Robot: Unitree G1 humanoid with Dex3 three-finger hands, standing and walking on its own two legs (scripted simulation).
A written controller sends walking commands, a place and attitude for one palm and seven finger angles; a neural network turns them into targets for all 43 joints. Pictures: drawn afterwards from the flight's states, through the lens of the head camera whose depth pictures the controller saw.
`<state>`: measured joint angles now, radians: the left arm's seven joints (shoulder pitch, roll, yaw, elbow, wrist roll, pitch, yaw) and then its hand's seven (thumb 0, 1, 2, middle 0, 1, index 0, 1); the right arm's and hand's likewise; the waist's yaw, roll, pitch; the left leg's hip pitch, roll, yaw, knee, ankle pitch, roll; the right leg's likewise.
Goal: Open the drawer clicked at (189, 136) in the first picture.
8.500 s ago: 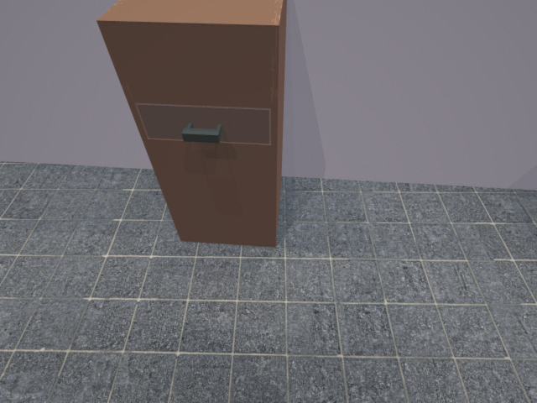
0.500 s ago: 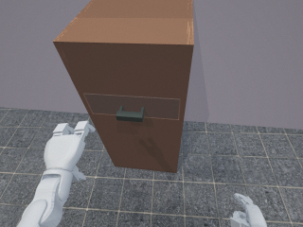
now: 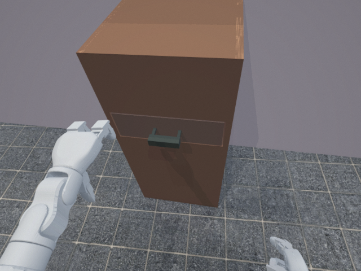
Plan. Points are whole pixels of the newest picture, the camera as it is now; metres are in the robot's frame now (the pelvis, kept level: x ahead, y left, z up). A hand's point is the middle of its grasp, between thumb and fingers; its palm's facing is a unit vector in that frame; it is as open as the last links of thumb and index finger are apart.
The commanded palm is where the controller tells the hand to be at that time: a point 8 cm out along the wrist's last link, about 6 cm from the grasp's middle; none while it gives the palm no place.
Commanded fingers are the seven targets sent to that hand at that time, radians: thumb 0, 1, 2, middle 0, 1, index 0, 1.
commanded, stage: raise the hand with hooked fingers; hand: left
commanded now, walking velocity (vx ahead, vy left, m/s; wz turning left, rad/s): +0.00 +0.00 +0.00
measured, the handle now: (165, 136) +0.54 +0.14 -0.11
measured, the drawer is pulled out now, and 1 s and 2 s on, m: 0.00 0.00 0.00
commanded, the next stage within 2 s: move the hooked fingers above the handle in 0.24 s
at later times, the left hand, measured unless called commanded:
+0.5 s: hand (107, 166) +0.31 +0.21 +0.06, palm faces -0.02 -0.07 -1.00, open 13.9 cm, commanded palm +0.30 +0.22 +0.11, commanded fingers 0.00 -0.50 0.30 -0.30 -1.20 -0.30 -1.20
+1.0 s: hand (132, 149) +0.39 +0.19 +0.01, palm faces -0.05 -0.05 -1.00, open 13.9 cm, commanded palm +0.37 +0.19 +0.07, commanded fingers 0.00 -0.50 0.30 -0.30 -1.20 -0.30 -1.20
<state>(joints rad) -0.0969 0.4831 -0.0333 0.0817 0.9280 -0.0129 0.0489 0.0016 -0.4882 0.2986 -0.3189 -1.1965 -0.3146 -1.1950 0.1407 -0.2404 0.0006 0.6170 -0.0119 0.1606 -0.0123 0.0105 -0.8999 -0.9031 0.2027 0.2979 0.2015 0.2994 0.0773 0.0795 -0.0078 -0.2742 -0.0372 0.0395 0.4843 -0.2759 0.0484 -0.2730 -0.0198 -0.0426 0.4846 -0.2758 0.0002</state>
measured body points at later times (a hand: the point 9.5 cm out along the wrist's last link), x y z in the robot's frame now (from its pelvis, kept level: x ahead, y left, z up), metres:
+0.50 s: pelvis -0.01 -0.02 +0.00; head +0.02 -0.06 +0.45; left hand +0.31 +0.21 +0.11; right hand +0.18 -0.25 -0.12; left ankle -0.02 +0.08 -0.74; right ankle -0.02 -0.12 -0.74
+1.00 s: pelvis +0.00 -0.02 -0.01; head +0.06 -0.04 +0.43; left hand +0.39 +0.19 +0.06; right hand +0.09 -0.29 -0.15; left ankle -0.02 +0.08 -0.74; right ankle -0.02 -0.12 -0.74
